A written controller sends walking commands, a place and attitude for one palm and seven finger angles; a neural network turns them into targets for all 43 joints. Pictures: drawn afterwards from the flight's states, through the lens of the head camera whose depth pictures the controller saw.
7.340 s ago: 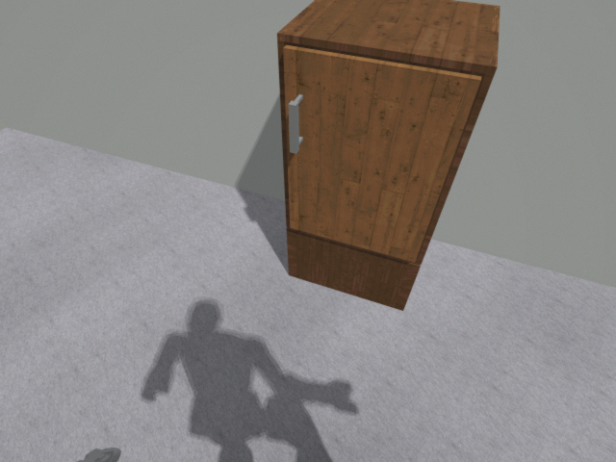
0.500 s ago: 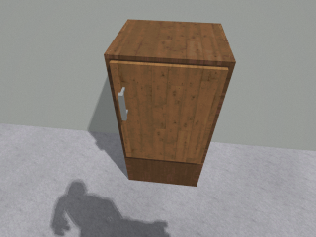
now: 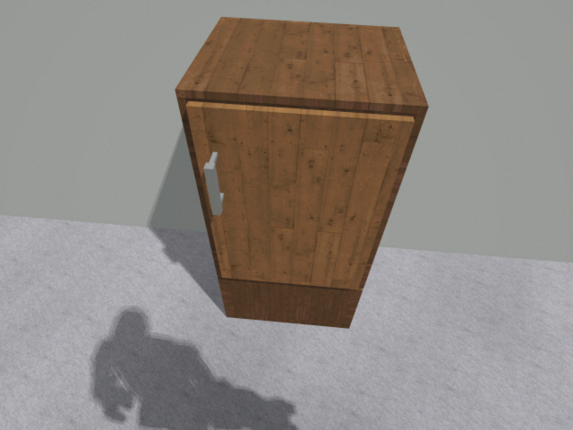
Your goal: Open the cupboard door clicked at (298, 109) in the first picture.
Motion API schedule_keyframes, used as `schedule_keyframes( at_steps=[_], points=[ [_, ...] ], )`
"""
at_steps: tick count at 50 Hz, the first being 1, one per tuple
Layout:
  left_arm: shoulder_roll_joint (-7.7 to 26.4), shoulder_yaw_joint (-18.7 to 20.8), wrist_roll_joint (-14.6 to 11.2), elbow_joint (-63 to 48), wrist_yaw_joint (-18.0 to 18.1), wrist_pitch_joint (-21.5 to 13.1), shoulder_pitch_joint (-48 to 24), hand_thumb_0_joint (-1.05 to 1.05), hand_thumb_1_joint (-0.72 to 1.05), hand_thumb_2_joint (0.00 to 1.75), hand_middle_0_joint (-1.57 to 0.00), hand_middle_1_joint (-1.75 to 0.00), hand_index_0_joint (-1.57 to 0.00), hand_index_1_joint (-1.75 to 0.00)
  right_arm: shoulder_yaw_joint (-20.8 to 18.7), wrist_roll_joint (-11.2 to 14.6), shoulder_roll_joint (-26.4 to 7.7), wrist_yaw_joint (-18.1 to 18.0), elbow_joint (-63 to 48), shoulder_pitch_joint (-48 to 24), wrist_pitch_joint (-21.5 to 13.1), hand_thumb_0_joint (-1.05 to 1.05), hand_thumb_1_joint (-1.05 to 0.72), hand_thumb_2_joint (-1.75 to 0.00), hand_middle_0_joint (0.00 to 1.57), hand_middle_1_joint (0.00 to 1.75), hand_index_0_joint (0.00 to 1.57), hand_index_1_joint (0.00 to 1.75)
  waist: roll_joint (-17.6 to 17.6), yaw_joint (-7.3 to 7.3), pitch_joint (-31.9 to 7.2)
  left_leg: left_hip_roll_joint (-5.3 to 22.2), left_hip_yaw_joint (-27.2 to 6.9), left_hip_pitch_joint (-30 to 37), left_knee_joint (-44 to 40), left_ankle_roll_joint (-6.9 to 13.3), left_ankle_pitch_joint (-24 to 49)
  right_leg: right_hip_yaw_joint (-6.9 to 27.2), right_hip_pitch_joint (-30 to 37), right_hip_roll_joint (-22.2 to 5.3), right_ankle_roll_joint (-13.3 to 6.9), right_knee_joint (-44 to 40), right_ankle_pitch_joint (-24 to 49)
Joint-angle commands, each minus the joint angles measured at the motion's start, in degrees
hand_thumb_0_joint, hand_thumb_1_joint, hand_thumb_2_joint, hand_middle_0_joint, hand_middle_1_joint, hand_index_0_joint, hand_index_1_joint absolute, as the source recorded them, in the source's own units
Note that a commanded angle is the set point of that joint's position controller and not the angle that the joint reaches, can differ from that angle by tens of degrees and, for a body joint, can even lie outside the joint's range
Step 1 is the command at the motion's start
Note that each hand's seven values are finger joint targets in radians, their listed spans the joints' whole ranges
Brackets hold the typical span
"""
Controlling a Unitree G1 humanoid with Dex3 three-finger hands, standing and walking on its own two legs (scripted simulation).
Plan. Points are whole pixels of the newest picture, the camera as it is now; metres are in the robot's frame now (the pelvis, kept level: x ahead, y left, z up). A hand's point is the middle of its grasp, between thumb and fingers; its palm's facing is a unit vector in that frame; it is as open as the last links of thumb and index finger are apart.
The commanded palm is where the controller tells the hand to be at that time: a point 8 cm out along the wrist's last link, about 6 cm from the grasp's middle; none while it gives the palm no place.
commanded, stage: look again from close up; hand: left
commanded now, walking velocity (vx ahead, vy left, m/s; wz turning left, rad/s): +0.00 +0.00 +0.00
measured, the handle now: (215, 184) +0.60 +0.18 -0.04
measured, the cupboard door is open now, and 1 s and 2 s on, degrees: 0 0 0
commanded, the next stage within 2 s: come to a stop and stand still in 0.20 s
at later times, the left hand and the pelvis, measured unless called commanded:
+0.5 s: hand out of the picture +0.08 +0.24 -0.16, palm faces -0.02 -0.95 -0.30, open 7.4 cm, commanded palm none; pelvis +0.02 +0.01 +0.00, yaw +0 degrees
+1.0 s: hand out of the picture +0.06 +0.18 -0.16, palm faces -0.03 -0.96 -0.28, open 7.4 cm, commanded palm none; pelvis +0.02 -0.02 +0.00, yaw -1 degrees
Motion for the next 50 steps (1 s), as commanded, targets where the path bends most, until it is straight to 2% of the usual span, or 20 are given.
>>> schedule_keyframes(
  at_steps=[1, 13, 16, 18, 24, 25, 26, 27, 28, 30, 32, 33, 36, 38, 42, 43, 50],
  points=[
    [10.15, 2.42, 0.02, -3.27, 1.11, -1.02, -0.78, 0.0, 0.9, 0.9, -0.2, -0.3, -0.2, -0.3, -2.15, -0.18, -10.26, -0.67, -2.69, -2.07, -1.31, 0.0, -0.9, -0.9, 0.2, 0.3, 0.2, 0.3, 0.03, 0.53, -1.29, 8.97, -8.39, -4.16, -6.44, -0.46, 4.25, 7.68, 5.87, -6.76, -1.67, -3.29, 3.43],
    [10.45, 2.6, 0.19, -3.66, 1.1, -0.87, -2.49, 0.0, 0.9, 0.9, -0.2, -0.3, -0.2, -0.3, -2.26, -0.19, -10.52, -0.73, -2.63, -4.2, -1.3, 0.0, -0.9, -0.9, 0.2, 0.3, 0.2, 0.3, 0.2, 0.6, -1.62, 9.33, -8.45, -1.94, -7.55, -0.7, 7.16, 6.95, 6.95, -6.65, -1.27, -3.93, 5.86],
    [10.8, 2.53, 0.14, -3.56, 1.02, -0.88, -2.79, 0.0, 0.9, 0.9, -0.2, -0.3, -0.2, -0.3, -2.29, -0.19, -11.15, -0.71, -2.72, -4.73, -1.29, 0.0, -0.9, -0.9, 0.2, 0.3, 0.2, 0.3, -0.32, 0.51, -1.81, 9.34, -8.49, -1.18, -7.71, -0.74, 7.84, 7.08, 7.05, -6.78, -1.23, -4.22, 6.57],
    [12.34, 2.8, 0.24, -3.98, 0.96, -0.9, -3.73, 0.0, 0.9, 0.9, -0.2, -0.3, -0.2, -0.3, -2.52, -0.09, -12.48, -0.71, -3.1, -5.52, -1.38, 0.0, -0.9, -0.9, 0.2, 0.3, 0.2, 0.3, 0.51, 0.58, -0.82, 9.52, -8.66, -1.44, -8.22, -0.64, 8.75, 7.0, 6.86, -6.76, -1.33, -4.37, 7.1],
    [13.14, 2.84, 0.22, -3.85, 0.79, -0.74, -4.24, 0.0, 0.9, 0.9, -0.2, -0.3, -0.2, -0.3, -2.52, -0.11, -13.75, -0.68, -3.15, -6.48, -1.45, 0.0, -0.9, -0.9, 0.2, 0.3, 0.2, 0.3, 0.59, 0.62, -2.14, 9.76, -9.18, -0.38, -9.16, -0.72, 8.48, 6.7, 7.59, -6.81, -1.09, -4.93, 5.77],
    [7.51, 1.94, 0.35, -2.76, 2.75, -1.4, 2.22, 0.0, 0.9, 0.9, -0.2, -0.3, -0.2, -0.3, -1.71, 0.61, -9.11, -0.45, -6.37, -3.58, -2.33, 0.0, -0.9, -0.9, 0.2, 0.3, 0.2, 0.3, 5.46, 0.58, -4.28, 11.37, -5.52, 0.3, -1.46, -1.65, 18.55, 5.78, 5.51, -6.93, -0.61, 3.24, 13.98],
    [8.86, 1.24, -0.16, -3.78, 2.37, -1.02, 0.21, 0.0, 0.9, 0.9, -0.2, -0.3, -0.2, -0.3, -0.62, -0.13, -6.39, -0.6, -7.24, -1.54, -1.85, 0.0, -0.9, -0.9, 0.2, 0.3, 0.2, 0.3, 8.63, 0.37, -5.21, 8.56, -7.43, -1.89, -2.48, -3.15, 18.28, 5.13, 6.43, -6.91, -1.79, 4.12, 8.44],
    [8.08, 0.91, -0.21, -3.66, 1.99, -0.44, 1.39, 0.0, 0.9, 0.9, -0.2, -0.3, -0.2, -0.3, -0.28, -0.23, -6.36, -0.76, -8.29, -1.05, -1.95, 0.0, -0.9, -0.9, 0.2, 0.3, 0.2, 0.3, 10.07, 1.16, -4.05, 9.62, -7.98, -1.65, -3.55, -4.01, 20.34, 4.18, 3.86, -5.75, -2.26, 4.48, 1.63],
    [8.83, 0.97, -0.03, -4.36, 1.47, -0.04, 1.12, 0.0, 0.9, 0.9, -0.2, -0.3, -0.2, -0.3, -0.64, -0.5, -7.48, -0.81, -9.63, -1.35, -1.88, 0.0, -0.9, -0.9, 0.2, 0.3, 0.2, 0.3, 12.74, 1.62, -2.39, 10.51, -8.73, -2.2, -4.62, -3.46, 18.74, 3.41, 1.8, -4.02, -2.1, 5.11, -4.17],
    [9.0, 1.4, 0.0, -4.92, 0.88, 0.4, -0.73, 0.0, 0.9, 0.9, -0.2, -0.3, -0.2, -0.3, -1.02, -0.43, -9.1, -1.15, -11.37, -1.2, -1.54, 0.0, -0.9, -0.9, 0.2, 0.3, 0.2, 0.3, 6.75, 1.2, -1.96, 10.7, -9.08, -2.69, -4.5, -2.05, 16.3, 3.28, 1.3, -3.46, -1.93, 4.22, -4.87],
    [8.93, 1.45, -0.11, -4.96, 0.52, 0.54, -1.71, 0.0, 0.9, 0.9, -0.2, -0.3, -0.2, -0.3, -1.19, -0.35, -9.88, -1.15, -11.85, -0.74, -1.37, 0.0, -0.9, -0.9, 0.2, 0.3, 0.2, 0.3, 2.24, 0.85, -0.43, 10.34, -9.58, -4.12, -6.13, -1.02, 8.26, 4.12, 1.44, -3.85, -1.89, 2.95, -5.07],
    [8.61, 1.34, 0.01, -5.08, 0.33, 0.68, -1.64, 0.0, 0.9, 0.9, -0.2, -0.3, -0.2, -0.3, -1.16, -0.43, -9.4, -1.13, -11.97, -0.6, -1.32, 0.0, -0.9, -0.9, 0.2, 0.3, 0.2, 0.3, 1.75, 0.96, 1.54, 10.12, -9.5, -4.7, -6.77, -0.68, 5.97, 4.3, 0.15, -3.7, -1.75, 3.17, -5.59],
    [8.47, 1.53, -0.08, -4.69, 0.39, 0.29, -1.34, 0.0, 0.9, 0.9, -0.2, -0.3, -0.2, -0.3, -1.11, -0.37, -9.36, -1.08, -11.04, 0.58, -1.47, 0.0, -0.9, -0.9, 0.2, 0.3, 0.2, 0.3, -1.12, 0.76, 1.78, 9.28, -9.33, -5.27, -7.6, -0.2, 1.46, 6.06, 0.98, -4.35, -1.96, 1.37, -4.37],
    [7.85, 1.56, -0.03, -4.29, 0.4, 0.11, -0.32, 0.0, 0.9, 0.9, -0.2, -0.3, -0.2, -0.3, -1.02, -0.36, -8.1, -1.08, -10.26, 1.16, -1.55, 0.0, -0.9, -0.9, 0.2, 0.3, 0.2, 0.3, -0.47, 0.93, 2.44, 8.72, -8.37, -4.33, -7.29, -0.09, 0.44, 6.86, -0.12, -4.74, -2.09, 0.39, -4.28],
    [7.08, 1.81, -0.22, -3.66, 0.63, -0.55, 0.08, 0.0, 0.9, 0.9, -0.2, -0.3, -0.2, -0.3, -0.75, -0.29, -6.42, -1.2, -8.01, 3.29, -1.8, 0.0, -0.9, -0.9, 0.2, 0.3, 0.2, 0.3, -2.95, 0.46, 0.67, 8.07, -7.1, -3.0, -6.11, -0.21, 2.71, 8.22, 1.42, -5.51, -2.52, -0.75, -1.12],
    [7.03, 1.9, -0.16, -3.52, 0.65, -0.62, 0.59, 0.0, 0.9, 0.9, -0.2, -0.3, -0.2, -0.3, -0.78, -0.24, -5.88, -1.28, -7.58, 3.4, -1.89, 0.0, -0.9, -0.9, 0.2, 0.3, 0.2, 0.3, -1.84, 0.59, 0.3, 8.03, -6.71, -2.02, -5.83, -0.27, 3.51, 8.32, 1.18, -5.56, -2.65, -0.67, -0.3],
    [5.89, 2.25, -0.27, -2.06, 0.87, -1.08, 0.75, 0.0, 0.9, 0.9, -0.2, -0.3, -0.2, -0.3, -0.69, -0.26, -3.59, -1.58, -4.28, 4.92, -1.9, 0.0, -0.9, -0.9, 0.2, 0.3, 0.2, 0.3, -1.28, 0.63, -0.78, 8.0, -5.78, -2.1, -5.26, -0.83, 4.96, 8.74, 3.92, -6.15, -3.2, -1.03, 4.38]
  ],
)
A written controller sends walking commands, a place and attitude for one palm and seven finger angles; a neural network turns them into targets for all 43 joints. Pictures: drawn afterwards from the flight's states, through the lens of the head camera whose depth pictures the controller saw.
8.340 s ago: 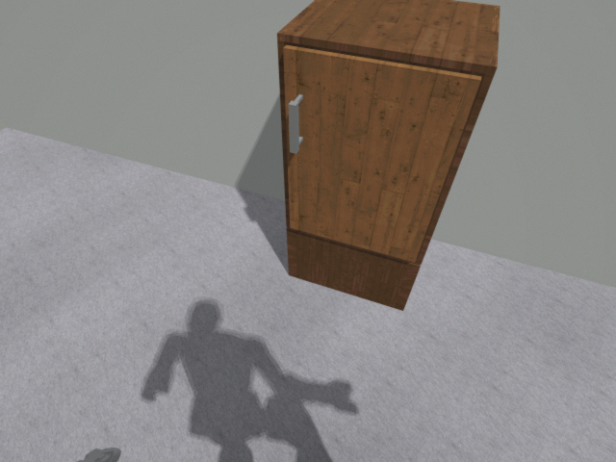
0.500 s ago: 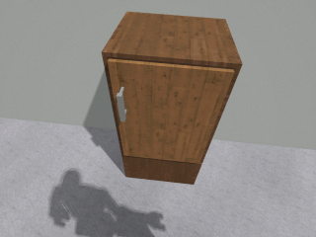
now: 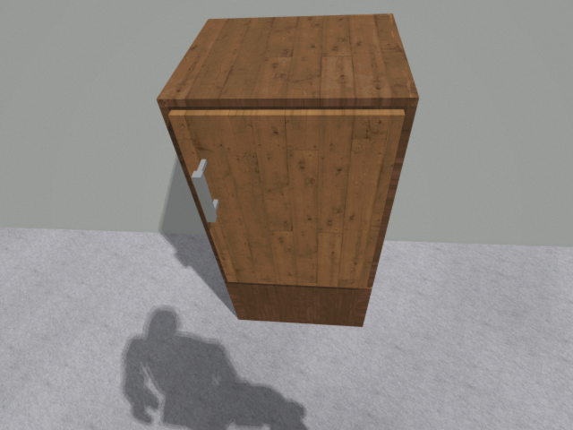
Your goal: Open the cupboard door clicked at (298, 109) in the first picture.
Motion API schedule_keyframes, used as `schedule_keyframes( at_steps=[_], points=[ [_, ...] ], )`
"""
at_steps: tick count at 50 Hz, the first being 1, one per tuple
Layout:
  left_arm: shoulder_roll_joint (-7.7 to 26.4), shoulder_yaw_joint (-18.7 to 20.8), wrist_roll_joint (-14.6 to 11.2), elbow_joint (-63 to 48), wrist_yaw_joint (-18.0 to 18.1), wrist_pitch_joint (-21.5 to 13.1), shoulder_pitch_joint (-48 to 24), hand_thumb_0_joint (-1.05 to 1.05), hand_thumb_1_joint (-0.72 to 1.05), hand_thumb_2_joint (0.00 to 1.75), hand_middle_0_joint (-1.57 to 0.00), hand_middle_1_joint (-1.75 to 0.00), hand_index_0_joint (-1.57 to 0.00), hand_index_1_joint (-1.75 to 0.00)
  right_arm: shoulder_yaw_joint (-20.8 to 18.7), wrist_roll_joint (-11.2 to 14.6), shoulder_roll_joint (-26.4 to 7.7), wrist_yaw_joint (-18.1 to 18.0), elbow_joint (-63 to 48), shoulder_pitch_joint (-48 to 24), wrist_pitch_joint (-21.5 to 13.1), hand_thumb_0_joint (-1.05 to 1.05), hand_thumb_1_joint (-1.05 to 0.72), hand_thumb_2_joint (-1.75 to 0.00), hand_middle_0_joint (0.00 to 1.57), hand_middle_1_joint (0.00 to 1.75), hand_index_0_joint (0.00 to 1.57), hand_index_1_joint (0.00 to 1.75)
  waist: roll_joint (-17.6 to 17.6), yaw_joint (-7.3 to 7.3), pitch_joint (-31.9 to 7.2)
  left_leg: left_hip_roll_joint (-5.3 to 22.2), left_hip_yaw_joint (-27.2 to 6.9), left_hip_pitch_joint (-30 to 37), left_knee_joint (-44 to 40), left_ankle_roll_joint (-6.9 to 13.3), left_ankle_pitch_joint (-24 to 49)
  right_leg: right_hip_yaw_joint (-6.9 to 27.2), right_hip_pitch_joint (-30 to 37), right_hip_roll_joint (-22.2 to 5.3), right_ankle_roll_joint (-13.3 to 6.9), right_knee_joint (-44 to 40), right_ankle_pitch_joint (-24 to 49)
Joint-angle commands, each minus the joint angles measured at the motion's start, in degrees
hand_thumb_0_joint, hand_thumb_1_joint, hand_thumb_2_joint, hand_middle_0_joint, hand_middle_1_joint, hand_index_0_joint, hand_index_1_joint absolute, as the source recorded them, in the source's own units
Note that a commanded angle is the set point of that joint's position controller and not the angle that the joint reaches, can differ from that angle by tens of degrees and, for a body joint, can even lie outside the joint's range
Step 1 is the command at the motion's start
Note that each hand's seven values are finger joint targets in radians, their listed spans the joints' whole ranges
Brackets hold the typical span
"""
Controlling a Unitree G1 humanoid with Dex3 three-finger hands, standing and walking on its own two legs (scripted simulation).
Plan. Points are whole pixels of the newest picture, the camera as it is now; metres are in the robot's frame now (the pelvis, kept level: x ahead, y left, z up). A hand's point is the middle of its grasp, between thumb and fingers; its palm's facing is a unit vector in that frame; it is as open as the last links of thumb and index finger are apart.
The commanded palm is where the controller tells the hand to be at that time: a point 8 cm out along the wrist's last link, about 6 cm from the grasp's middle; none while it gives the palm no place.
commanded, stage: come to a stop and stand still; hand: left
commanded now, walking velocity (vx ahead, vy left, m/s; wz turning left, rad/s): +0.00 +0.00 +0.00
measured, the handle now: (207, 191) +0.57 +0.21 -0.03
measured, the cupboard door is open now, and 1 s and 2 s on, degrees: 0 0 0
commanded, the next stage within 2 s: look again from close up in 0.56 s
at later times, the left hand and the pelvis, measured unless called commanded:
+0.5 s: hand out of the picture +0.05 +0.16 -0.16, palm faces +0.01 -0.97 -0.25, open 7.4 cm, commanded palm none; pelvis +0.00 -0.04 +0.00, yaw +1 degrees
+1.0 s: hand out of the picture +0.02 +0.15 -0.17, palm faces +0.02 -0.98 -0.20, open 7.4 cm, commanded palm none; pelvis +0.01 -0.03 +0.00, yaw +0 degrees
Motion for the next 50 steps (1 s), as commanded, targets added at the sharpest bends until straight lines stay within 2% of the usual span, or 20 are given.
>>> schedule_keyframes(
  at_steps=[1, 6, 11, 13, 19, 22, 23, 27, 29, 32, 38, 42, 45, 50],
  points=[
    [9.62, 2.55, -0.06, -2.39, 0.94, -1.29, 0.05, 0.0, 0.9, 0.9, -0.2, -0.3, -0.2, -0.3, -1.86, -0.23, -6.58, -0.57, -1.06, 2.11, -1.12, 0.0, -0.9, -0.9, 0.2, 0.3, 0.2, 0.3, -4.79, -0.03, -1.53, 7.29, -5.96, -3.82, -3.93, 0.75, 6.09, 8.44, 4.95, -7.01, -1.74, -5.1, 8.62],
    [9.56, 2.69, -0.07, -1.84, 0.97, -1.35, -0.24, 0.0, 0.9, 0.9, -0.2, -0.3, -0.2, -0.3, -1.79, -0.34, -5.72, -0.63, 0.33, 2.58, -0.86, 0.0, -0.9, -0.9, 0.2, 0.3, 0.2, 0.3, -3.65, 0.02, -0.76, 6.99, -5.31, -4.06, -3.76, 0.17, 4.88, 9.35, 5.27, -7.46, -2.2, -6.64, 7.93],
    [9.72, 2.83, -0.07, -1.62, 0.91, -1.19, -0.65, 0.0, 0.9, 0.9, -0.2, -0.3, -0.2, -0.3, -1.78, -0.45, -5.19, -0.59, 1.12, 3.3, -0.39, 0.0, -0.9, -0.9, 0.2, 0.3, 0.2, 0.3, -3.26, -0.11, 0.34, 6.69, -4.72, -4.51, -3.31, -0.25, 2.22, 10.26, 4.37, -7.65, -2.37, -9.27, 2.56],
    [9.56, 2.95, 0.01, -1.75, 0.94, -1.13, -0.55, 0.0, 0.9, 0.9, -0.2, -0.3, -0.2, -0.3, -1.77, -0.5, -4.62, -0.57, 1.24, 4.04, -0.3, 0.0, -0.9, -0.9, 0.2, 0.3, 0.2, 0.3, -4.13, -0.14, 0.4, 6.7, -4.67, -4.2, -3.18, -0.24, 1.93, 10.35, 4.32, -7.51, -2.34, -10.02, 1.23],
    [9.39, 3.14, -0.03, -1.89, 0.94, -1.18, -0.54, 0.0, 0.9, 0.9, -0.2, -0.3, -0.2, -0.3, -1.95, -0.46, -4.84, -0.69, 1.41, 4.92, -0.23, 0.0, -0.9, -0.9, 0.2, 0.3, 0.2, 0.3, -4.3, -0.21, 0.63, 6.74, -4.36, -4.47, -2.63, -0.42, 2.6, 10.26, 4.94, -7.3, -1.79, -10.69, 3.05],
    [9.42, 3.26, -0.11, -1.99, 0.93, -1.16, -0.12, 0.0, 0.9, 0.9, -0.2, -0.3, -0.2, -0.3, -1.95, -0.45, -4.71, -0.68, 1.38, 5.47, -0.14, 0.0, -0.9, -0.9, 0.2, 0.3, 0.2, 0.3, -4.63, -0.3, 0.28, 6.59, -4.27, -4.48, -2.41, -0.47, 2.03, 10.82, 5.1, -7.39, -1.67, -11.66, 1.37],
    [8.85, 3.26, -0.03, -2.02, 0.97, -0.97, 0.01, 0.0, 0.9, 0.9, -0.2, -0.3, -0.2, -0.3, -1.86, -0.47, -3.67, -0.73, 1.7, 5.81, -0.09, 0.0, -0.9, -0.9, 0.2, 0.3, 0.2, 0.3, -4.68, -0.2, 1.33, 6.79, -4.2, -4.2, -2.77, -0.42, 1.95, 10.12, 4.36, -7.16, -1.61, -11.66, 0.87],
    [8.6, 3.21, -0.12, -1.97, 0.9, -0.86, 0.65, 0.0, 0.9, 0.9, -0.2, -0.3, -0.2, -0.3, -1.92, -0.51, -3.87, -0.71, 1.71, 6.18, 0.09, 0.0, -0.9, -0.9, 0.2, 0.3, 0.2, 0.3, -4.5, -0.23, 1.9, 6.44, -4.13, -4.66, -2.32, -0.29, 1.42, 10.62, 3.69, -7.01, -1.1, -12.75, -1.91],
    [8.24, 3.24, -0.1, -2.11, 0.9, -0.89, 0.73, 0.0, 0.9, 0.9, -0.2, -0.3, -0.2, -0.3, -1.92, -0.49, -3.59, -0.75, 1.87, 6.6, -0.03, 0.0, -0.9, -0.9, 0.2, 0.3, 0.2, 0.3, -3.2, -0.34, 1.46, 6.78, -4.36, -4.23, -2.6, -0.28, 2.27, 9.95, 3.77, -6.56, -1.33, -11.95, -0.6],
    [8.08, 3.22, -0.17, -1.96, 0.9, -1.05, 1.37, 0.0, 0.9, 0.9, -0.2, -0.3, -0.2, -0.3, -1.86, -0.44, -3.54, -0.78, 1.83, 6.64, -0.3, 0.0, -0.9, -0.9, 0.2, 0.3, 0.2, 0.3, -4.1, -0.18, 0.21, 6.98, -4.52, -4.4, -3.05, -0.29, 2.99, 9.79, 5.51, -6.5, -1.36, -11.13, 1.95],
    [6.59, 2.96, -0.04, -1.38, 0.98, -1.04, 2.67, 0.0, 0.9, 0.9, -0.2, -0.3, -0.2, -0.3, -1.77, -0.31, -2.53, -1.1, 2.15, 6.32, -0.59, 0.0, -0.9, -0.9, 0.2, 0.3, 0.2, 0.3, -2.68, 0.16, 1.04, 7.71, -4.71, -3.66, -3.71, -0.27, 4.97, 8.65, 4.91, -6.0, -1.49, -9.3, 6.02],
    [6.32, 2.84, -0.13, -1.04, 0.98, -1.01, 2.73, 0.0, 0.9, 0.9, -0.2, -0.3, -0.2, -0.3, -1.71, -0.35, -2.57, -1.1, 2.3, 6.51, -0.5, 0.0, -0.9, -0.9, 0.2, 0.3, 0.2, 0.3, -3.72, 0.19, 1.4, 7.52, -4.96, -4.95, -3.81, -0.17, 3.91, 8.51, 5.47, -6.03, -1.43, -9.42, 4.1],
    [6.0, 2.76, -0.14, -0.99, 1.06, -1.06, 2.84, 0.0, 0.9, 0.9, -0.2, -0.3, -0.2, -0.3, -1.64, -0.31, -2.48, -1.17, 2.51, 6.51, -0.68, 0.0, -0.9, -0.9, 0.2, 0.3, 0.2, 0.3, -2.78, 0.18, 0.76, 7.94, -5.36, -4.42, -4.05, -0.08, 5.8, 7.84, 5.93, -5.84, -1.51, -8.06, 7.05],
    [5.63, 2.65, -0.09, -0.74, 1.09, -0.98, 3.19, 0.0, 0.9, 0.9, -0.2, -0.3, -0.2, -0.3, -1.64, -0.34, -2.07, -1.2, 2.7, 6.12, -0.59, 0.0, -0.9, -0.9, 0.2, 0.3, 0.2, 0.3, -2.35, 0.28, 1.9, 7.81, -5.38, -4.67, -4.17, 0.0, 5.01, 7.85, 5.16, -5.95, -1.5, -8.23, 5.87]
  ],
)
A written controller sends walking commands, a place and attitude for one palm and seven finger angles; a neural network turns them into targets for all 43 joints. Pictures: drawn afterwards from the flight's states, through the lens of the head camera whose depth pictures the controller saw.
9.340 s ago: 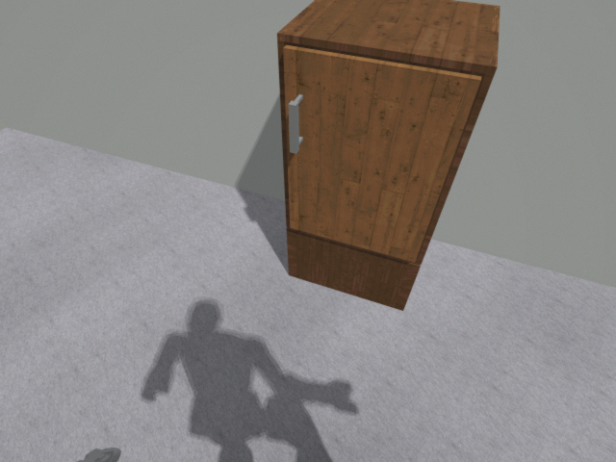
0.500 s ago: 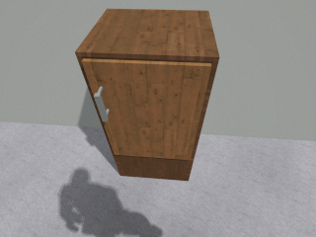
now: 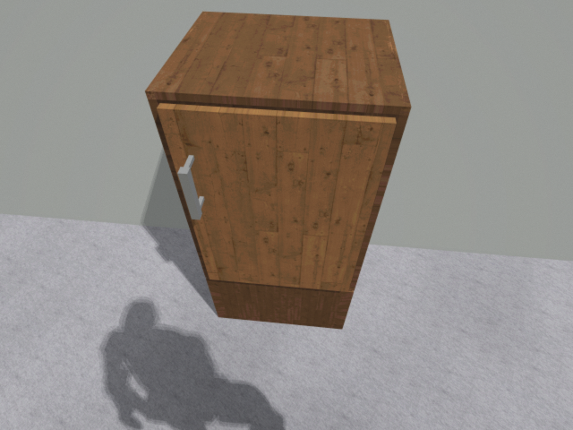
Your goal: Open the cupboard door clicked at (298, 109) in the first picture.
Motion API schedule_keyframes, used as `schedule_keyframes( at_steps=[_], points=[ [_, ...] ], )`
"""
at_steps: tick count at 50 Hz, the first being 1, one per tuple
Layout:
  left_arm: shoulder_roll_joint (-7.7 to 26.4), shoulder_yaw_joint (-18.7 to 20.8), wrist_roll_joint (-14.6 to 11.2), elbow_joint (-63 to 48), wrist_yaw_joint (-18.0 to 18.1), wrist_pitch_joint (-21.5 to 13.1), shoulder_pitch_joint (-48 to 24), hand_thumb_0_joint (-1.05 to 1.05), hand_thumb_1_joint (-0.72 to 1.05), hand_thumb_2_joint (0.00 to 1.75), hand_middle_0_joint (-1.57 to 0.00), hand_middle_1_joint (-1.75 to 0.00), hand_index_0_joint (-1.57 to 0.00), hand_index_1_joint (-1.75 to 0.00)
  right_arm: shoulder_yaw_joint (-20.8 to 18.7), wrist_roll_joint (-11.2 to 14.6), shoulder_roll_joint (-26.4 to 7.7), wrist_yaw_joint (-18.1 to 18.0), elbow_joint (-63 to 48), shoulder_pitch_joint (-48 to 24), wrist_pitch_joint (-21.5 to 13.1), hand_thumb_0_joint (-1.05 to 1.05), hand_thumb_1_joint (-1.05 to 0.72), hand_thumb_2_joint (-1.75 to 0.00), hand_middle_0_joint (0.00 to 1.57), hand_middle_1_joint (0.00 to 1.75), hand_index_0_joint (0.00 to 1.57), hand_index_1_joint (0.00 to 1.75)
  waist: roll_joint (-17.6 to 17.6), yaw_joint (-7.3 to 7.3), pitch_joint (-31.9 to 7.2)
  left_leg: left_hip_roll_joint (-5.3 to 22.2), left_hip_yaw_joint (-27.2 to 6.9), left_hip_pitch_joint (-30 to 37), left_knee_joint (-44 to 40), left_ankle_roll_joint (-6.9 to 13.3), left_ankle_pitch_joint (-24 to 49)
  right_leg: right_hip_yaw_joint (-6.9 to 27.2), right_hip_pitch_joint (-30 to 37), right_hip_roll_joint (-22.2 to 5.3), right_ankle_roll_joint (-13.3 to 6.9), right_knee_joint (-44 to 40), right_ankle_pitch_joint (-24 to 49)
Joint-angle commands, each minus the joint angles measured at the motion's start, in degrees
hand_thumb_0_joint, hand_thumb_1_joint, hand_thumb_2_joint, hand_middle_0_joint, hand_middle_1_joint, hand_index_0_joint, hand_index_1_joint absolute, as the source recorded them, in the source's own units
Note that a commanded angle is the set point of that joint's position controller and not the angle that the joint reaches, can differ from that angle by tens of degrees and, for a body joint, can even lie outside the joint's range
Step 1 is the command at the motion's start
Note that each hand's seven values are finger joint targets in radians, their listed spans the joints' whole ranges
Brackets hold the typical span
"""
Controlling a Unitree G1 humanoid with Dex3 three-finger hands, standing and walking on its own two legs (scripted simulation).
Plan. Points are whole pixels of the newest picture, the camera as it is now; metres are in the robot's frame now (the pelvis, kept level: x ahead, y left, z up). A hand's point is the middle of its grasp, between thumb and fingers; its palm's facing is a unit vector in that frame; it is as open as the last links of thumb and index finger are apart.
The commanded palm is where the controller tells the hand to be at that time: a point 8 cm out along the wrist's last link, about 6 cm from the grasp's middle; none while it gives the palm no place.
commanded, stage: look again from close up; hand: left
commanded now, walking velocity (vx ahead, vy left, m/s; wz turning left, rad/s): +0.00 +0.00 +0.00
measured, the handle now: (193, 188) +0.57 +0.23 -0.04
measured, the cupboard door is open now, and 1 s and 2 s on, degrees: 0 0 0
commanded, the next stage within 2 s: raise the hand with hooked fingers in 0.20 s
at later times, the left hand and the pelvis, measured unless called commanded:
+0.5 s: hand (151, 382) +0.19 +0.20 -0.03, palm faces +0.21 -0.98 -0.03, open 7.6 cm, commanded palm +0.11 +0.25 -0.07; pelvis -0.02 +0.02 -0.02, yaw +2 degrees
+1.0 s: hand (133, 392) +0.18 +0.23 -0.06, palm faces -0.09 -1.00 -0.04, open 10.3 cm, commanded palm +0.15 +0.30 -0.05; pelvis -0.04 +0.04 -0.10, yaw +2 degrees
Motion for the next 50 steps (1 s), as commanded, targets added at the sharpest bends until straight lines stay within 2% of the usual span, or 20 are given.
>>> schedule_keyframes(
  at_steps=[1, 14, 15, 16, 17, 18, 19, 20, 21, 22, 23, 25, 27, 28, 29, 33, 37, 41, 44, 50],
  points=[
    [6.84, 1.47, -0.01, -2.18, 0.62, -0.67, 2.08, 0.0, 0.9, 0.9, -0.2, -0.3, -0.2, -0.3, -1.18, -0.31, -6.03, -0.24, -0.88, 4.05, -0.56, 0.0, -0.9, -0.9, 0.2, 0.3, 0.2, 0.3, 0.09, 0.11, 1.64, 4.84, -4.16, -5.27, -3.82, 2.46, 5.2, 9.45, 2.72, -8.8, 0.72, -4.5, 4.71],
    [7.02, 1.55, 0.13, -2.29, 0.71, -0.82, 1.77, 0.0, 0.9, 0.9, -0.2, -0.3, -0.2, -0.3, -1.41, -0.24, -6.39, -0.27, -0.8, 3.24, -0.8, 0.0, -0.9, -0.9, 0.2, 0.3, 0.2, 0.3, 0.72, 0.14, 1.12, 5.15, -4.65, -4.78, -3.87, 2.69, 7.54, 8.68, 3.49, -9.04, 0.79, -3.19, 8.2],
    [5.51, 1.2, 0.29, 0.57, 3.27, -1.49, 9.4, 0.0, 0.9, 0.9, -0.2, -0.3, -0.2, -0.3, -1.84, 0.44, -7.12, 0.47, -3.99, -3.4, -0.82, 0.0, -0.9, -0.9, 0.2, 0.3, 0.2, 0.3, 2.92, 2.75, 1.46, 5.6, 0.2, -7.98, 7.9, 1.02, 4.24, 10.98, 2.59, -12.73, 4.08, -1.53, 28.59],
    [18.88, 7.59, -12.98, -85.56, 1.56, -14.27, -34.74, 0.0, 0.88, 0.89, -0.2, -0.32, -0.2, -0.32, -2.45, 3.45, -16.51, -2.23, -25.77, -4.06, -9.29, 0.0, -0.9, -0.9, 0.2, 0.3, 0.2, 0.3, 11.17, -4.41, -25.81, -2.91, -3.12, 3.9, 0.5, 2.7, 10.15, 10.55, 10.54, -7.25, 2.5, 1.11, 19.05],
    [15.61, 8.48, -8.31, -72.02, 4.04, -11.7, -9.89, 0.0, 0.85, 0.88, -0.2, -0.33, -0.2, -0.33, -1.92, 2.43, -12.29, -4.16, -23.4, -8.79, -13.86, 0.0, -0.9, -0.9, 0.2, 0.3, 0.2, 0.3, 16.08, 1.2, -24.27, -2.1, -0.8, 1.57, 0.8, 3.01, 14.7, 7.35, 10.05, -4.53, 0.44, 3.71, 10.35],
    [1.61, 1.7, -10.2, -61.44, 5.18, -5.28, 7.01, 0.0, 0.83, 0.87, -0.21, -0.34, -0.21, -0.34, -2.68, 3.05, -9.84, -3.96, -24.03, -7.95, -15.5, 0.0, -0.9, -0.9, 0.2, 0.3, 0.2, 0.3, 11.36, -0.15, -13.57, -1.12, -2.89, -4.64, 0.82, 1.18, 12.02, 3.86, 3.48, -3.93, 1.08, 3.28, 4.04],
    [-0.82, 1.11, -11.48, -58.93, 4.19, -5.85, 3.96, 0.0, 0.81, 0.86, -0.21, -0.36, -0.21, -0.36, -1.99, 3.45, -11.15, -3.69, -22.79, -6.29, -15.84, 0.0, -0.9, -0.9, 0.2, 0.3, 0.2, 0.3, -0.13, -2.6, -4.03, -1.08, -3.64, -8.91, 2.68, 2.08, 6.9, 1.85, -3.72, -3.38, 2.77, 2.59, 0.95],
    [2.13, 3.65, -12.4, -58.88, 2.8, -9.43, -0.62, 0.0, 0.78, 0.85, -0.21, -0.37, -0.21, -0.37, -3.31, 2.8, -13.02, -3.1, -25.78, -7.44, -16.8, 0.0, -0.9, -0.9, 0.2, 0.3, 0.2, 0.3, -8.32, -3.8, 2.65, -1.19, -5.08, -13.77, 5.55, 2.95, 1.02, 1.53, -10.87, -3.61, 3.78, 2.4, -6.07],
    [2.72, 5.32, -12.53, -54.89, 0.51, -13.27, 0.94, 0.0, 0.76, 0.84, -0.21, -0.39, -0.21, -0.39, -4.39, 1.92, -13.9, -2.55, -26.82, -6.01, -17.23, 0.0, -0.9, -0.9, 0.2, 0.3, 0.2, 0.3, -14.99, -4.03, 1.54, -1.75, -4.28, -17.44, 9.11, 3.02, -3.36, 1.65, -15.81, -3.69, 4.45, 3.5, -13.53],
    [1.15, 6.54, -13.45, -50.13, -2.14, -17.55, 7.52, 0.0, 0.74, 0.83, -0.21, -0.4, -0.21, -0.4, -5.01, 1.49, -13.6, -1.93, -28.81, -7.0, -17.72, 0.0, -0.9, -0.9, 0.2, 0.3, 0.2, 0.3, -17.61, -2.16, 1.36, -2.09, -4.05, -23.0, 13.17, 2.61, -6.33, 2.42, -18.79, -3.94, 4.43, 6.13, -19.27],
    [0.31, 7.12, -13.78, -48.49, -5.42, -21.97, 13.44, 0.0, 0.71, 0.82, -0.21, -0.42, -0.21, -0.42, -5.17, 1.47, -13.13, -0.62, -31.33, -7.91, -18.48, 0.0, -0.9, -0.9, 0.2, 0.3, 0.2, 0.3, -9.39, 0.77, -0.89, -3.08, -3.04, -25.66, 16.3, 1.8, -6.65, 3.35, -19.3, -4.42, 3.31, 10.22, -19.17],
    [0.27, 8.19, -14.89, -50.31, -11.91, -31.4, 17.1, 0.0, 0.67, 0.8, -0.22, -0.45, -0.22, -0.45, -5.76, 0.81, -12.69, 1.35, -35.35, -9.05, -19.01, 0.0, -0.9, -0.9, 0.2, 0.3, 0.2, 0.3, -10.07, 2.82, -8.57, -3.95, -2.03, -32.03, 23.26, 0.9, -5.64, 3.84, -19.76, -4.02, 2.53, 19.02, -15.44],
    [1.95, 8.59, -15.12, -51.14, -19.02, -39.6, 17.5, 0.0, 0.62, 0.78, -0.22, -0.48, -0.22, -0.48, -6.42, 0.78, -13.08, 2.98, -38.67, -10.66, -18.83, 0.0, -0.9, -0.9, 0.2, 0.3, 0.2, 0.3, -8.03, 2.42, -10.57, -4.67, -1.67, -38.74, 30.33, 0.64, -5.88, 6.14, -22.62, -4.36, 1.99, 24.92, -12.06],
    [5.76, 11.93, -14.95, -48.54, -22.16, -41.06, 17.8, 0.0, 0.6, 0.77, -0.22, -0.5, -0.22, -0.5, -7.06, 0.89, -13.79, 3.53, -39.72, -9.96, -18.1, 0.0, -0.9, -0.9, 0.2, 0.3, 0.2, 0.3, -7.51, 2.7, -11.48, -4.81, -1.77, -41.41, 33.72, 0.78, -5.47, 8.85, -22.86, -4.83, 1.52, 27.1, -10.83],
    [7.34, 12.76, -15.43, -51.17, -24.14, -40.25, 16.54, 0.0, 0.57, 0.76, -0.22, -0.51, -0.22, -0.51, -6.87, 1.54, -14.11, 3.41, -41.99, -11.04, -17.22, 0.0, -0.9, -0.9, 0.2, 0.3, 0.2, 0.3, -8.01, 3.56, -14.76, -4.96, -1.09, -44.93, 35.36, 1.34, -6.69, 10.45, -22.85, -5.29, 1.89, 28.13, -12.49],
    [9.1, 13.7, -19.74, -66.39, -24.66, -31.91, 6.17, 0.0, 0.48, 0.72, -0.23, -0.57, -0.23, -0.57, -6.21, 2.65, -13.86, 1.54, -48.24, -11.17, -14.59, 0.0, -0.9, -0.9, 0.2, 0.3, 0.2, 0.3, -1.02, 2.38, -19.05, -4.68, -1.45, -46.08, 37.72, 2.3, -8.53, 11.6, -26.08, -4.03, 2.16, 29.37, -18.66],
    [9.89, 12.67, -16.77, -82.99, -18.99, -30.79, 1.74, 0.0, 0.39, 0.68, -0.24, -0.63, -0.24, -0.63, -5.46, 1.93, -12.43, 0.37, -47.74, -6.75, -13.16, 0.0, -0.9, -0.9, 0.2, 0.3, 0.2, 0.3, 4.77, -0.53, -24.25, -2.41, -3.7, -40.43, 38.37, 3.02, -1.89, 7.18, -27.22, -2.5, 2.18, 32.84, -7.72],
    [8.52, 9.12, -14.88, -83.28, -18.78, -29.62, 1.58, 0.0, 0.29, 0.64, -0.24, -0.69, -0.24, -0.69, -4.39, 1.37, -12.75, -0.21, -44.82, -5.58, -13.25, 0.0, -0.9, -0.9, 0.2, 0.3, 0.2, 0.3, 7.35, -2.96, -22.72, -1.43, -5.91, -38.14, 38.78, 2.68, 1.46, 2.85, -33.16, -1.41, 2.16, 35.5, -4.32],
    [9.53, 10.42, -15.31, -77.04, -20.8, -25.67, 3.38, 0.0, 0.22, 0.61, -0.25, -0.74, -0.25, -0.74, -4.0, 1.77, -13.26, -0.58, -44.17, -6.26, -13.18, 0.0, -0.9, -0.9, 0.2, 0.3, 0.2, 0.3, 3.8, -2.63, -22.42, -1.61, -6.85, -40.52, 37.81, 2.35, -1.46, 1.56, -33.31, -1.14, 2.44, 35.02, -7.62],
    [13.24, 17.19, -18.2, -75.74, -21.15, -19.51, 5.72, 0.0, 0.08, 0.55, -0.26, -0.82, -0.26, -0.82, -3.59, 2.46, -12.62, -0.95, -45.32, -7.65, -12.84, 0.0, -0.9, -0.9, 0.2, 0.3, 0.2, 0.3, 0.96, 0.86, -26.52, -2.13, -6.93, -40.62, 33.59, 1.83, -1.42, 0.91, -26.58, -1.64, 2.53, 33.2, -8.95]
  ],
)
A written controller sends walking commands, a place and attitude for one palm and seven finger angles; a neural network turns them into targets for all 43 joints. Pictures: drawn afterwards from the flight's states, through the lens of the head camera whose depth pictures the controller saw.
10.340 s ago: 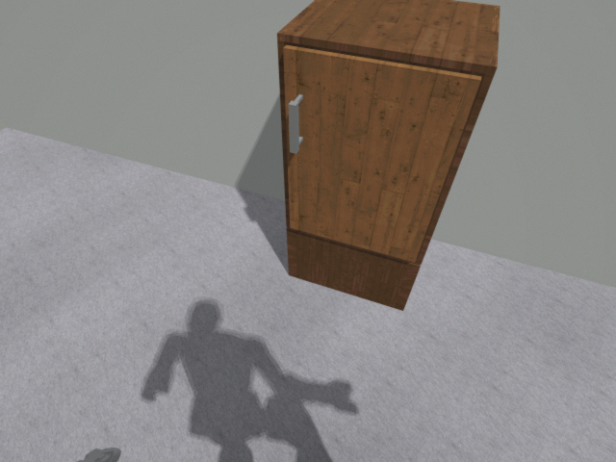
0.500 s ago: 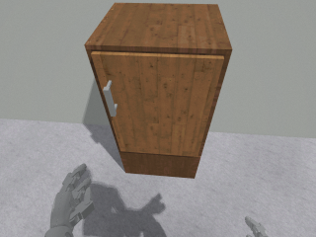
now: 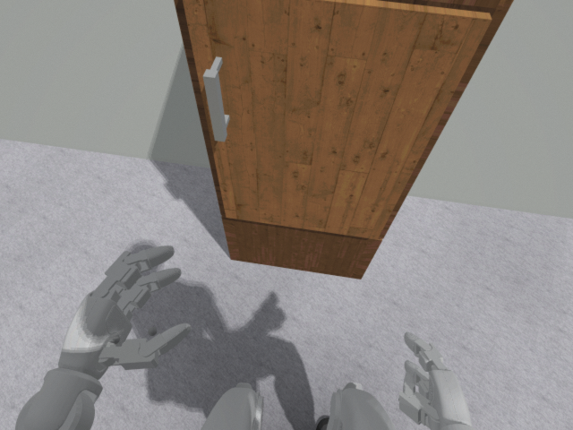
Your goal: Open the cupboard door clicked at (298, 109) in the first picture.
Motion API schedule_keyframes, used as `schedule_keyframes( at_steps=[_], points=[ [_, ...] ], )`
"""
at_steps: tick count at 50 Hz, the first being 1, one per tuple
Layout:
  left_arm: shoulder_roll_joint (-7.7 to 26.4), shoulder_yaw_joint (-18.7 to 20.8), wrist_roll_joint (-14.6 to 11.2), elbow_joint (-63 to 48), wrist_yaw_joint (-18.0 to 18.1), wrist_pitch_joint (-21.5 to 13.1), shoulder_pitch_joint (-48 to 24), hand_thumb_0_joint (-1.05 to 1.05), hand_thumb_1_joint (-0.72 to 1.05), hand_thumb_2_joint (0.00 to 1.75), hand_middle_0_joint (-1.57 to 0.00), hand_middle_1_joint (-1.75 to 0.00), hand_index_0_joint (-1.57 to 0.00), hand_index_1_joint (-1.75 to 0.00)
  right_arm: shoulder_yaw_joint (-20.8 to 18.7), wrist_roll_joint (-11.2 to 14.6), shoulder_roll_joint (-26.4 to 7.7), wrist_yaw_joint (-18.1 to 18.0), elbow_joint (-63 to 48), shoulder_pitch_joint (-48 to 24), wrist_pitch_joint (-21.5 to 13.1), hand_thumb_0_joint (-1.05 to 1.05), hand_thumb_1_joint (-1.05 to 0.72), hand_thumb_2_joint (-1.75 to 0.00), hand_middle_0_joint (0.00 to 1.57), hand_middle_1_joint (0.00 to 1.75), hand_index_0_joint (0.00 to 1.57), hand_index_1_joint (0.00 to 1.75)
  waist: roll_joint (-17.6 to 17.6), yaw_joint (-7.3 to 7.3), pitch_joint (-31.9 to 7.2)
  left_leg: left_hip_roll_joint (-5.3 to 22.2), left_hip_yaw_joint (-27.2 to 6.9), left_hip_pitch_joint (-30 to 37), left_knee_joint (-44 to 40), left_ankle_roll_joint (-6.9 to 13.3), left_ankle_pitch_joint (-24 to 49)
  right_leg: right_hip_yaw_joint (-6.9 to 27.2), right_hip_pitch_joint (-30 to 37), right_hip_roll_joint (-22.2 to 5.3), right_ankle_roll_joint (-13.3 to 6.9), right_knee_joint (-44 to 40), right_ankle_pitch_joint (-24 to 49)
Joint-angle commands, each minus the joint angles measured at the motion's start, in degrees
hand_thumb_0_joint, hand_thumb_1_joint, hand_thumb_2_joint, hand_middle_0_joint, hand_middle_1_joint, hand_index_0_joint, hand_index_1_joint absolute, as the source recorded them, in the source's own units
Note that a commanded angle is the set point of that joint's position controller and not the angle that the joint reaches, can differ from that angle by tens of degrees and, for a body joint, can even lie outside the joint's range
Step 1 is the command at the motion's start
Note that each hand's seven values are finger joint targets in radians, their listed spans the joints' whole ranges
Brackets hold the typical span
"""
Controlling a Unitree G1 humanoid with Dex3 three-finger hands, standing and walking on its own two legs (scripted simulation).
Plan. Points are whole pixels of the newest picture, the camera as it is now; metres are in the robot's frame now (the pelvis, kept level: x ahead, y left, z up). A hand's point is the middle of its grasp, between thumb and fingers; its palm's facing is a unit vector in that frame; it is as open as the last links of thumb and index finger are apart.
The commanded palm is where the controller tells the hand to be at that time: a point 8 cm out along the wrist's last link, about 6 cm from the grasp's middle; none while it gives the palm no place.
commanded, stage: raise the hand with hooked fingers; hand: left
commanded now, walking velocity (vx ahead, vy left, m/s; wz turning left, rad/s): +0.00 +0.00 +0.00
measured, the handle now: (219, 101) +0.61 +0.17 +0.07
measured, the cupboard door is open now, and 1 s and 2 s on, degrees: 0 0 0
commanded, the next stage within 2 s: move the hooked fingers beside the handle in 1.40 s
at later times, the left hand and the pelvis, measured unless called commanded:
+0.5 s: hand (107, 297) +0.26 +0.24 +0.06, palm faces -0.07 -1.00 -0.07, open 13.2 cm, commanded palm +0.24 +0.30 +0.07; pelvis +0.01 +0.01 +0.02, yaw +0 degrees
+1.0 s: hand (84, 247) +0.31 +0.28 +0.08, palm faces -0.07 -1.00 -0.06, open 14.0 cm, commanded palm +0.28 +0.32 +0.08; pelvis +0.02 +0.01 +0.03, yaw -1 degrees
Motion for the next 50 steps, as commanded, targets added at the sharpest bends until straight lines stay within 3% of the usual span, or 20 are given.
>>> schedule_keyframes(
  at_steps=[1, 3, 4, 9, 12, 18, 22, 25, 31, 33, 35, 37, 40, 44, 47, 50],
  points=[
    [7.36, 7.88, -2.81, -11.05, 0.98, -0.55, 0.61, 0.0, 0.06, 0.54, -0.26, -0.84, -0.26, -0.84, -5.9, 0.43, -10.66, -1.33, -10.41, -2.7, -3.68, 0.0, -0.9, -0.9, 0.2, 0.3, 0.2, 0.3, 0.13, 0.48, -16.79, -0.8, -3.81, 6.59, -15.74, -1.8, 16.92, 3.6, 16.76, 2.33, 0.03, -9.43, 5.49],
    [8.47, 9.31, -3.2, -9.95, 1.85, -1.46, -0.03, 0.0, 0.01, 0.52, -0.26, -0.87, -0.26, -0.87, -5.66, 0.2, -10.78, -1.42, -10.0, -2.83, -3.84, 0.0, -0.9, -0.9, 0.2, 0.3, 0.2, 0.3, -0.4, 1.01, -14.45, -0.72, -4.23, 6.09, -16.43, -2.19, 17.01, 3.09, 16.19, 2.65, -0.57, -9.12, 4.65],
    [7.27, 8.08, -3.15, -10.29, 1.93, -2.25, -1.09, 0.0, -0.01, 0.51, -0.27, -0.88, -0.27, -0.88, -5.58, 0.14, -10.78, -1.32, -9.92, -2.33, -4.02, 0.0, -0.9, -0.9, 0.2, 0.3, 0.2, 0.3, 0.05, 0.18, -13.92, -0.71, -3.95, 6.58, -16.49, -2.11, 16.65, 3.07, 15.17, 2.51, -0.33, -9.48, 4.58],
    [8.1, 7.9, -2.61, -8.48, 1.24, -4.81, -2.52, 0.0, -0.13, 0.46, -0.27, -0.96, -0.27, -0.96, -6.01, 0.11, -12.07, -1.06, -8.95, -0.27, -4.79, 0.0, -0.9, -0.9, 0.2, 0.3, 0.2, 0.3, 1.29, -0.78, -13.39, -0.43, -4.33, 8.37, -16.89, -2.8, 18.53, 2.4, 13.42, 2.47, -0.55, -9.11, 5.43],
    [8.99, 8.58, -2.91, -7.52, 0.19, -5.0, -3.68, 0.0, -0.2, 0.43, -0.28, -1.0, -0.28, -1.0, -6.32, 0.51, -12.83, -1.21, -8.88, 0.32, -5.02, 0.0, -0.9, -0.9, 0.2, 0.3, 0.2, 0.3, 2.12, -1.13, -12.54, -0.51, -4.23, 8.77, -17.57, -2.68, 16.15, 2.7, 13.07, 2.27, -0.34, -10.33, 3.64],
    [13.17, 11.81, -3.6, -6.69, -0.86, -4.32, -8.87, 0.0, -0.34, 0.37, -0.29, -1.1, -0.29, -1.1, -5.98, 0.47, -13.67, -1.61, -8.67, 1.47, -4.64, 0.0, -0.9, -0.9, 0.2, 0.3, 0.2, 0.3, 4.54, -1.1, -12.37, -0.4, -4.81, 11.33, -18.58, -3.18, 19.72, 2.44, 14.36, 2.75, -0.78, -10.71, 6.19],
    [13.66, 12.44, -3.97, -4.22, -1.89, -3.8, -10.92, 0.0, -0.43, 0.33, -0.29, -1.15, -0.29, -1.15, -5.75, 0.61, -13.76, -1.69, -8.38, 1.78, -4.48, 0.0, -0.9, -0.9, 0.2, 0.3, 0.2, 0.3, 5.83, -1.29, -12.15, -0.25, -4.81, 12.91, -19.1, -3.45, 20.78, 2.46, 14.63, 2.66, -0.56, -11.52, 7.13],
    [15.24, 14.05, -4.57, -0.99, -3.43, -2.79, -12.72, 0.0, -0.5, 0.3, -0.3, -1.2, -0.3, -1.2, -5.54, 0.58, -14.1, -1.63, -8.39, 2.15, -4.07, 0.0, -0.9, -0.9, 0.2, 0.3, 0.2, 0.3, 4.41, -1.41, -12.63, -0.29, -4.47, 12.59, -19.03, -3.14, 21.16, 2.61, 15.92, 2.91, -0.5, -12.11, 8.15],
    [18.08, 16.39, -5.95, 3.8, -6.98, -1.42, -19.05, 0.0, -0.5, 0.3, -0.3, -1.2, -0.3, -1.2, -5.01, 0.69, -14.45, -2.03, -8.06, 2.12, -3.9, 0.0, -0.9, -0.9, 0.2, 0.3, 0.2, 0.3, 3.75, -1.61, -13.07, -0.49, -3.88, 12.12, -18.99, -2.42, 21.22, 3.37, 18.0, 2.93, -0.49, -13.16, 9.64],
    [19.58, 17.28, -6.38, 4.02, -7.97, -1.61, -21.61, 0.0, -0.5, 0.3, -0.3, -1.2, -0.3, -1.2, -4.92, 0.63, -14.59, -2.08, -7.61, 2.24, -4.12, 0.0, -0.9, -0.9, 0.2, 0.3, 0.2, 0.3, 6.03, -1.42, -13.68, -0.47, -3.96, 13.21, -18.67, -2.69, 23.27, 3.46, 18.2, 3.11, -0.88, -12.64, 10.96],
    [20.52, 18.29, -6.51, 5.69, -8.86, -1.44, -21.92, 0.0, -0.5, 0.3, -0.3, -1.2, -0.3, -1.2, -4.99, 0.67, -14.62, -1.98, -7.41, 2.7, -4.1, 0.0, -0.9, -0.9, 0.2, 0.3, 0.2, 0.3, 4.5, -1.32, -15.08, -0.31, -3.92, 13.87, -18.93, -2.63, 23.9, 3.59, 18.94, 3.08, -0.62, -13.05, 11.34],
    [20.88, 18.85, -6.9, 7.75, -9.54, -1.37, -22.86, 0.0, -0.5, 0.3, -0.3, -1.2, -0.3, -1.2, -4.91, 0.76, -14.62, -2.01, -7.2, 2.7, -4.09, 0.0, -0.9, -0.9, 0.2, 0.3, 0.2, 0.3, 3.74, -1.43, -14.05, -0.38, -3.62, 12.98, -19.11, -2.32, 23.11, 3.77, 19.4, 2.99, -0.52, -13.56, 11.29],
    [23.27, 20.55, -7.02, 9.78, -10.58, -1.1, -25.67, 0.0, -0.5, 0.3, -0.3, -1.2, -0.3, -1.2, -4.81, 0.63, -14.88, -1.96, -6.95, 3.05, -3.84, 0.0, -0.9, -0.9, 0.2, 0.3, 0.2, 0.3, 5.64, -1.15, -14.63, -0.4, -3.47, 13.33, -19.25, -2.41, 24.01, 3.98, 19.55, 2.99, -0.72, -13.46, 11.75],
    [25.4, 22.37, -7.48, 13.18, -11.95, -0.77, -27.84, 0.0, -0.5, 0.3, -0.3, -1.2, -0.3, -1.2, -4.8, 0.62, -15.32, -2.04, -6.7, 3.97, -3.53, 0.0, -0.9, -0.9, 0.2, 0.3, 0.2, 0.3, 3.95, -1.12, -15.47, -0.3, -3.26, 13.27, -19.32, -2.2, 25.61, 4.22, 20.96, 3.11, -0.74, -13.71, 13.27],
    [23.37, 20.87, -7.87, 13.79, -12.89, -0.99, -27.09, 0.0, -0.5, 0.3, -0.3, -1.2, -0.3, -1.2, -5.09, 0.85, -15.24, -1.87, -6.83, 4.19, -3.69, 0.0, -0.9, -0.9, 0.2, 0.3, 0.2, 0.3, 3.88, -1.21, -15.65, -0.29, -3.2, 14.07, -19.75, -2.07, 25.34, 4.23, 20.61, 2.88, -0.51, -14.2, 13.02],
    [23.74, 21.44, -8.24, 14.15, -13.36, -0.93, -25.95, 0.0, -0.5, 0.3, -0.3, -1.2, -0.3, -1.2, -5.35, 0.68, -15.41, -1.41, -6.87, 4.89, -3.79, 0.0, -0.9, -0.9, 0.2, 0.3, 0.2, 0.3, 3.34, -1.11, -16.76, -0.21, -2.99, 14.2, -19.16, -2.07, 28.69, 4.5, 21.54, 2.93, -0.39, -13.96, 16.03]
  ],
)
